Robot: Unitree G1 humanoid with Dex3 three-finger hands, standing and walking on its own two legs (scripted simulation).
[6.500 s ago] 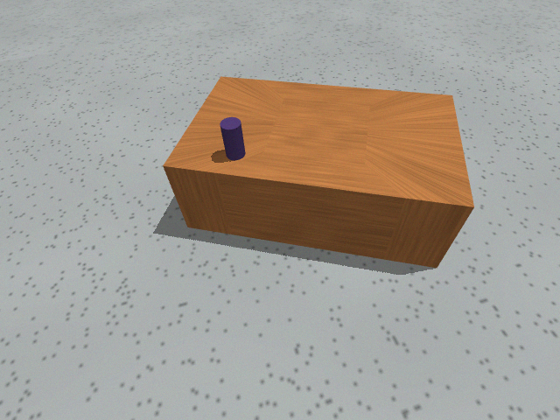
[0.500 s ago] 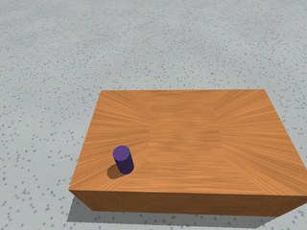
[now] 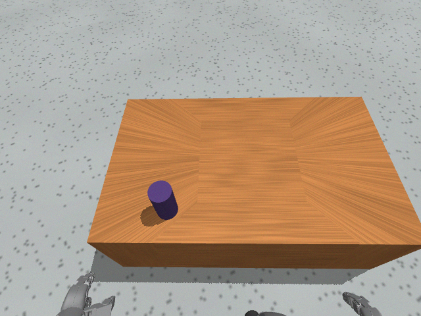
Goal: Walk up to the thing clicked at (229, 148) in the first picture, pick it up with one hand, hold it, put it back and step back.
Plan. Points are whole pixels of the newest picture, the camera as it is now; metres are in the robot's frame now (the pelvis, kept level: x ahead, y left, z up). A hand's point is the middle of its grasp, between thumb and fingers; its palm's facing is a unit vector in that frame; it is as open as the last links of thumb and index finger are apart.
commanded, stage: go down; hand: left
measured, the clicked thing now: (163, 201) +0.46 +0.19 -0.31
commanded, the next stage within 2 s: none
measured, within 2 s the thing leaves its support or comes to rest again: neither
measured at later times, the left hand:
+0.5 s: hand (95, 293) +0.17 +0.27 -0.13, palm faces +0.05 -0.95 -0.32, open 16.6 cm
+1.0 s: hand (88, 296) +0.17 +0.28 -0.12, palm faces +0.08 -0.94 -0.33, open 17.1 cm
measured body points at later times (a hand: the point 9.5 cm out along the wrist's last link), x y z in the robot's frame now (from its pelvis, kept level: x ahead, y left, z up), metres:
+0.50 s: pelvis +0.02 +0.03 -0.02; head +0.06 +0.04 +0.43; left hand +0.17 +0.32 -0.11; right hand +0.18 -0.22 -0.11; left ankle -0.03 +0.14 -0.74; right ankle +0.03 -0.11 -0.74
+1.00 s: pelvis +0.02 +0.03 -0.04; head +0.06 +0.04 +0.41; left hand +0.16 +0.33 -0.10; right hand +0.18 -0.21 -0.12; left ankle -0.03 +0.14 -0.74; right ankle +0.03 -0.11 -0.74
